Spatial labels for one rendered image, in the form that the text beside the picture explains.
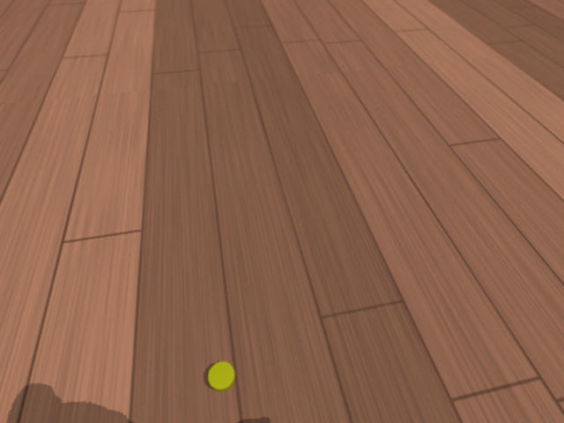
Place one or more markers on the tin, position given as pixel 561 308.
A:
pixel 221 376

